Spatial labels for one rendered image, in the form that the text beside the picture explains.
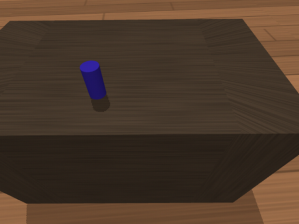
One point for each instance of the can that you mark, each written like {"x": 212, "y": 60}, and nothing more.
{"x": 93, "y": 79}

